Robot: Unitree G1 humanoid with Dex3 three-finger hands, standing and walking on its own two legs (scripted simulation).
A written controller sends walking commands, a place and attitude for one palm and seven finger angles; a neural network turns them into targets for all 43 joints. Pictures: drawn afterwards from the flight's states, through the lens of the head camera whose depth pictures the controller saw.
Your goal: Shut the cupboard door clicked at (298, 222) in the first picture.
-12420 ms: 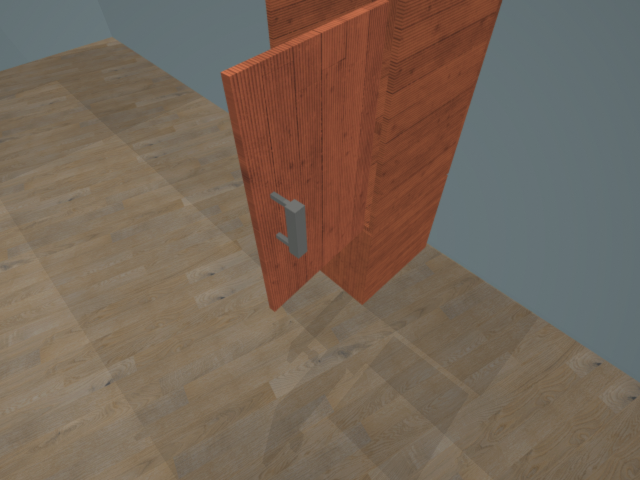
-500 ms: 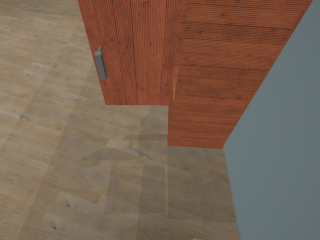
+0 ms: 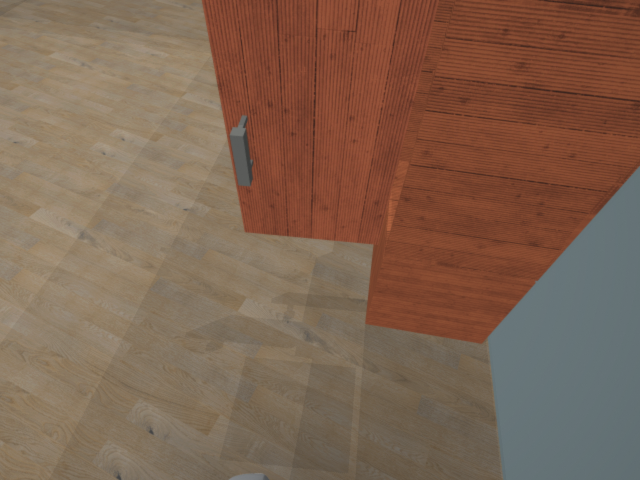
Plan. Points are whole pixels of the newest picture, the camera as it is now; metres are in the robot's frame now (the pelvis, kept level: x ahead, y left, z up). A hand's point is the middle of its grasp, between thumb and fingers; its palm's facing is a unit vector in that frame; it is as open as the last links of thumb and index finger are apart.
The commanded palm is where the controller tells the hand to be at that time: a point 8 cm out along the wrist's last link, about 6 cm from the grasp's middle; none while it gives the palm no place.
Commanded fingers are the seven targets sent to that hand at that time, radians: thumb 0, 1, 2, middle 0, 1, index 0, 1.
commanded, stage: take the last steps up to it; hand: left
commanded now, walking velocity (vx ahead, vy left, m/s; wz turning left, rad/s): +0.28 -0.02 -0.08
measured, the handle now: (244, 150) +0.69 +0.21 -0.03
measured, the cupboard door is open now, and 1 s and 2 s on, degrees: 94 94 94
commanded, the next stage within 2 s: come to a stop and stand still in 0.36 s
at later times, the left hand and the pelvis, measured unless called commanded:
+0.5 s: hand (236, 411) +0.23 +0.15 -0.15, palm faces +0.02 -0.97 -0.23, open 7.3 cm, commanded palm none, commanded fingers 0.00 0.90 0.90 -0.20 -0.30 -0.20 -0.30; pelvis +0.16 -0.03 +0.01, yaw -2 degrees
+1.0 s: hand (220, 387) +0.27 +0.18 -0.17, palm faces -0.01 -0.97 -0.24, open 7.4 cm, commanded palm none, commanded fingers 0.00 0.90 0.90 -0.20 -0.30 -0.20 -0.30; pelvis +0.20 -0.02 +0.01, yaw -4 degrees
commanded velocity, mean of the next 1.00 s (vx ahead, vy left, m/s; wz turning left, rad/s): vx -0.03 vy -0.01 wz -0.01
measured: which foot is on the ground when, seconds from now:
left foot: down 0.00-0.36, up 0.38-0.70, down 0.72-1.00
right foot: down 0.00-0.00, up 0.02-0.34, down 0.36-0.74, up 0.76-1.00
